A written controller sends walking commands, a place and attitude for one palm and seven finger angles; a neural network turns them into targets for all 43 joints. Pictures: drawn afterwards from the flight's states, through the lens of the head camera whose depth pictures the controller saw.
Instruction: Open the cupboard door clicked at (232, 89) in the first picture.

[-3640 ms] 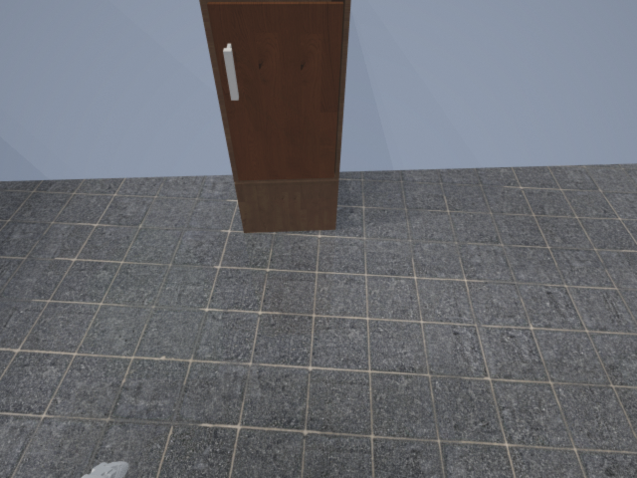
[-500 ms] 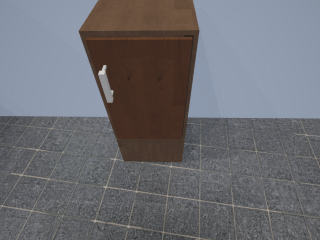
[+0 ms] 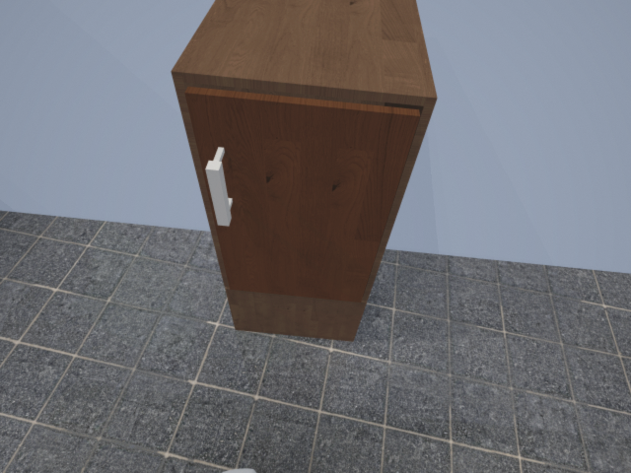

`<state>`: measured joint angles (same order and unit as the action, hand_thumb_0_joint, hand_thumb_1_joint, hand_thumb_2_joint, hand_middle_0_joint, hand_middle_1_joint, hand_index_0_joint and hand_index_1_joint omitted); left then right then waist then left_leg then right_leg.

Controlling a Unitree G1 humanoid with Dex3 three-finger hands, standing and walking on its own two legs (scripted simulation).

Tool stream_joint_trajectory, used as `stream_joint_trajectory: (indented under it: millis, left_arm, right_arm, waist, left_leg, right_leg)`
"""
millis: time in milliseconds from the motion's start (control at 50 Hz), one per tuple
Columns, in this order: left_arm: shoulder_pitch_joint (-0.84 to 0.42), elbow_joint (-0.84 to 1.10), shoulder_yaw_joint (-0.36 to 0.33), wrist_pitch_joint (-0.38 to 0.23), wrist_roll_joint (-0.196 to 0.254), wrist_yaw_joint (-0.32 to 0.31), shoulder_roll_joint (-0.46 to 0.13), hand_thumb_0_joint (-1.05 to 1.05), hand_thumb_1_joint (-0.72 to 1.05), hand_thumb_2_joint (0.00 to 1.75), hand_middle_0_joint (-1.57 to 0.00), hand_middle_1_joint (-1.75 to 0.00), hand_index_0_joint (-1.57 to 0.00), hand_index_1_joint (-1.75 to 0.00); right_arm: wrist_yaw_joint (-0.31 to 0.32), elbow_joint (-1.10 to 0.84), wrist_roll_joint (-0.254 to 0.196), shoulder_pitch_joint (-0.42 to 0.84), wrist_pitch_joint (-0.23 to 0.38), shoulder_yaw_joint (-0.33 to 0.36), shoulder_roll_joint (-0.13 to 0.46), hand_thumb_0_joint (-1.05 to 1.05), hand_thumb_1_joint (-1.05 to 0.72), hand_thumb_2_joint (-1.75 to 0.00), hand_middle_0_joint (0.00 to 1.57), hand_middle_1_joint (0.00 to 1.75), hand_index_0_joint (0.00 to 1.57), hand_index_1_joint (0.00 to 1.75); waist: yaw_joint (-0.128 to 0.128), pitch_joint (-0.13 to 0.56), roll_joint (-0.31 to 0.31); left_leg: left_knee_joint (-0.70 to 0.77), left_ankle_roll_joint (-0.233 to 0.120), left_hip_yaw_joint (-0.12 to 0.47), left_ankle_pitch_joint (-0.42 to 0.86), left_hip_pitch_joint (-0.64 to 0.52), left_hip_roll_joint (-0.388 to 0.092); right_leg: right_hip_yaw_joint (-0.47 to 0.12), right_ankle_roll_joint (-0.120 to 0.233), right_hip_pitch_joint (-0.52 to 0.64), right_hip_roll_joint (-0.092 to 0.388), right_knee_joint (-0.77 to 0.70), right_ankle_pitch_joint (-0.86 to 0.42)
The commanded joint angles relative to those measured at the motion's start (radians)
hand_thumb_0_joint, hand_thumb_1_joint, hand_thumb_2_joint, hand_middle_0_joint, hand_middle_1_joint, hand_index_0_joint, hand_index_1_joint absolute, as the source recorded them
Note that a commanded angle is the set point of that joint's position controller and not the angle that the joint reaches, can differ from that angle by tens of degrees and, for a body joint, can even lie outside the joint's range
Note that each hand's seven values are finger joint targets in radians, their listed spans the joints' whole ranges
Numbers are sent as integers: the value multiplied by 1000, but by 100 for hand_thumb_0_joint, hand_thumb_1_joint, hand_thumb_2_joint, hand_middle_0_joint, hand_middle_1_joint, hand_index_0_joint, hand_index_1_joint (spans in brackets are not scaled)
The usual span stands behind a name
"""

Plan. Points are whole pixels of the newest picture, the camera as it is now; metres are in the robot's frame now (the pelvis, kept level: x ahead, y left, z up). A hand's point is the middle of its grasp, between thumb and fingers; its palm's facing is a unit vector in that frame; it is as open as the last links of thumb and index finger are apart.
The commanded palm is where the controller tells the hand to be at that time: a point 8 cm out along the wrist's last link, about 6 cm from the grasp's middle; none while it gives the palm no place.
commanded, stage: come to a stop and stand still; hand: left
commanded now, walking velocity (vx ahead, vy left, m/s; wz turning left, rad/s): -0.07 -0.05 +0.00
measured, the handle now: (222, 187) +0.57 +0.22 -0.03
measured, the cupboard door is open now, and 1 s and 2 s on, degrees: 0 0 0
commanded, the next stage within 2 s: look again from close up in 0.72 s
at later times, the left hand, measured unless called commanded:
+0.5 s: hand out of the picture +0.00 +0.13 -0.17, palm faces +0.06 -0.98 -0.20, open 7.2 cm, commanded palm none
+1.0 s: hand out of the picture -0.07 +0.13 -0.18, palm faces +0.02 -0.99 -0.17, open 7.3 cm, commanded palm none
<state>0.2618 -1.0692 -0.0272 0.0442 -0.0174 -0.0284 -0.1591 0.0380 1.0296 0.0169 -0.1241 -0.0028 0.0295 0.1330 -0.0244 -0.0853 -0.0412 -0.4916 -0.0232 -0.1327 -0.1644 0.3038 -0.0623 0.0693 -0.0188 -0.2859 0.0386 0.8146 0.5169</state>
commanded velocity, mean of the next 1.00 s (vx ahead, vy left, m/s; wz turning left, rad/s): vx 0.00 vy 0.00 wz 0.00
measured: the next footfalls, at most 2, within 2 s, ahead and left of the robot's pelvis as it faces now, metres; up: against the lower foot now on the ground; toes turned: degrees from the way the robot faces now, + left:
right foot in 0.18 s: +0.02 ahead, -0.14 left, +0.00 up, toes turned -5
left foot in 0.44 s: -0.03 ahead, +0.08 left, +0.00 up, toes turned +3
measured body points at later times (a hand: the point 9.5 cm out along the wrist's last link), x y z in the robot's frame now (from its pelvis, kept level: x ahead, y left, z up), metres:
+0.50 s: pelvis -0.04 -0.05 +0.00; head -0.02 -0.05 +0.45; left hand -0.01 +0.18 -0.16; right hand -0.04 -0.28 -0.16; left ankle -0.07 +0.08 -0.74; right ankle -0.02 -0.14 -0.74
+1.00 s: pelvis -0.05 -0.03 +0.00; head -0.05 -0.03 +0.45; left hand -0.07 +0.18 -0.16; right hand -0.06 -0.24 -0.16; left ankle -0.07 +0.08 -0.74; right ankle -0.02 -0.14 -0.74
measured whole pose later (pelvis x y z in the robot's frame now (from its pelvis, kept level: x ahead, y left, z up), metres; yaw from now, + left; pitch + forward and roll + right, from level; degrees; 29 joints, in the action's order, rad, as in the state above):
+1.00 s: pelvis -0.05 -0.03 +0.00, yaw +0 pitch -1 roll -1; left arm 0.33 -1.12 0.01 -0.01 -0.02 -0.03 -0.12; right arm 0.01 1.06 0.02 -0.33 0.01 0.00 0.14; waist 0.02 -0.02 0.03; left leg -0.55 -0.01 -0.04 -0.32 0.21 -0.02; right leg 0.09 0.02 -0.25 0.01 0.50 0.23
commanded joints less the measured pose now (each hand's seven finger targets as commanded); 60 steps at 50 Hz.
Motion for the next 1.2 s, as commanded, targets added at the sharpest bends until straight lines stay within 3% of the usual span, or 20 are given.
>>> stream_joint_trajectory:
  millis: [0,80,120,140,160,180,240,280,340,380,420,480,640,780,800,820,860,940,1000,1180]
  left_arm:
    - [60,67,-34,-5,1,-2,-66,0,90,90,-20,-30,-20,-30]
    - [103,72,-33,-9,2,0,-54,0,90,90,-20,-30,-20,-30]
    - [167,55,-34,-17,-8,-1,-75,0,90,90,-20,-30,-20,-30]
    - [127,72,-35,-30,-17,-6,-141,0,90,90,-20,-30,-20,-30]
    - [50,99,-37,-30,-16,-5,-200,0,90,90,-20,-30,-20,-30]
    - [11,121,-41,-30,-13,-6,-204,0,90,90,-20,-30,-20,-30]
    - [-73,121,-30,-35,-12,-9,-152,0,90,90,-20,-30,-20,-30]
    - [-48,116,-27,-43,-9,-5,-149,0,90,90,-20,-30,-20,-30]
    - [21,78,-28,-50,-4,-6,-151,0,90,90,-20,-30,-20,-30]
    - [13,56,-25,-52,8,-7,-145,0,90,90,-20,-30,-20,-30]
    - [27,41,-15,-53,18,-4,-101,0,90,90,-20,-30,-20,-30]
    - [9,9,-10,-46,18,-1,-100,0,90,90,-20,-30,-20,-30]
    - [34,-30,-1,-46,12,0,-94,0,90,90,-20,-30,-20,-30]
    - [71,-42,3,-51,11,-3,-73,0,90,90,-20,-30,-20,-30]
    - [161,-62,13,-82,-6,-44,-94,0,90,90,-20,-30,-20,-30]
    - [134,-24,5,-93,-2,-35,-149,0,90,90,-20,-30,-20,-30]
    - [58,11,-3,-96,-4,-22,-137,0,90,90,-20,-30,-20,-30]
    - [62,13,8,-82,3,-10,-77,0,90,90,-20,-30,-20,-30]
    - [100,-9,17,-77,7,-5,-53,0,90,90,-20,-30,-20,-30]
    - [92,-11,18,-68,7,-5,-56,0,90,90,-20,-30,-20,-30]
  right_arm:
    - [17,-34,4,-98,-9,63,222,0,-90,-90,20,30,20,30]
    - [0,-55,7,-36,-13,65,209,0,-90,-90,20,30,20,30]
    - [-11,-61,-2,-25,-22,62,181,0,-90,-90,20,30,20,30]
    - [-19,-68,-11,-53,-27,53,117,0,-90,-90,20,30,20,30]
    - [-30,-86,-11,-31,-35,40,76,0,-90,-90,20,30,20,30]
    - [-31,-91,-5,9,-50,45,104,0,-90,-90,20,30,20,30]
    - [-32,-34,-2,-70,-48,42,99,0,-90,-90,20,30,20,30]
    - [-29,-15,-4,-103,-36,33,89,0,-90,-90,20,30,20,30]
    - [-18,-4,-8,-103,-22,19,75,0,-90,-90,20,30,20,30]
    - [-9,28,-7,-161,-11,6,71,0,-90,-90,20,30,20,30]
    - [-3,53,-2,-179,9,-1,109,0,-90,-90,20,30,20,30]
    - [2,75,-2,-152,17,-8,115,0,-90,-90,20,30,20,30]
    - [-1,95,-2,-216,0,-11,87,0,-90,-90,20,30,20,30]
    - [1,99,-1,-250,4,-16,73,0,-90,-90,20,30,20,30]
    - [-17,36,-7,-135,25,-11,117,0,-90,-90,20,30,20,30]
    - [-19,6,-8,-209,10,-14,52,0,-90,-90,20,30,20,30]
    - [-28,-1,1,-268,5,-16,56,0,-90,-90,20,30,20,30]
    - [-21,-2,4,-287,31,-27,62,0,-90,-90,20,30,20,30]
    - [-12,-13,2,-263,42,-32,88,0,-90,-90,20,30,20,30]
    - [-7,20,1,-268,47,-37,101,0,-90,-90,20,30,20,30]
  waist:
    - [41,198,177]
    - [14,178,207]
    - [-15,138,100]
    - [9,94,-106]
    - [21,33,-229]
    - [-5,9,-241]
    - [50,-23,-120]
    - [38,12,-100]
    - [9,69,-67]
    - [28,93,-45]
    - [10,111,81]
    - [-2,89,168]
    - [18,-2,25]
    - [22,-15,16]
    - [-24,-52,55]
    - [39,74,32]
    - [65,91,-18]
    - [46,-5,146]
    - [19,2,97]
    - [12,-5,53]
  left_leg:
    - [110,-174,214,610,-253,-293]
    - [133,-125,192,277,-95,-255]
    - [64,-51,139,-33,37,-161]
    - [-53,11,85,-193,103,-57]
    - [-153,41,52,-292,95,6]
    - [-287,31,101,-322,59,3]
    - [-420,19,135,-230,70,4]
    - [-372,28,116,-237,68,9]
    - [-152,41,98,-238,19,7]
    - [49,39,107,-96,-96,0]
    - [127,6,192,149,-170,-83]
    - [169,-2,200,111,-86,-99]
    - [184,12,149,-113,-77,-36]
    - [178,8,138,-103,-81,-30]
    - [-30,43,80,-115,-1,-31]
    - [-78,35,117,-208,-48,9]
    - [-82,16,106,-172,-97,12]
    - [90,-9,181,-64,-25,-34]
    - [151,-23,210,-62,36,-52]
    - [187,-26,204,-20,0,-47]
  right_leg:
    - [-54,-11,-137,12,141,15]
    - [-20,3,30,14,-124,-95]
    - [-13,0,149,19,-380,-279]
    - [-198,45,110,152,-531,-236]
    - [-309,117,-44,290,-625,-124]
    - [-337,153,-165,297,-674,-3]
    - [-231,158,-141,214,-617,-157]
    - [-169,160,-35,194,-558,-343]
    - [-174,180,109,194,-499,-532]
    - [-164,141,105,175,-463,-529]
    - [-105,66,87,89,-436,-483]
    - [-62,40,169,63,-435,-431]
    - [-121,42,95,78,-559,-208]
    - [-127,42,60,74,-559,-199]
    - [-164,-2,70,133,-507,-565]
    - [-244,66,75,196,-542,-370]
    - [-200,111,-21,168,-561,-53]
    - [-91,78,-17,68,-428,-180]
    - [-68,62,95,52,-380,-309]
    - [-57,46,118,65,-376,-360]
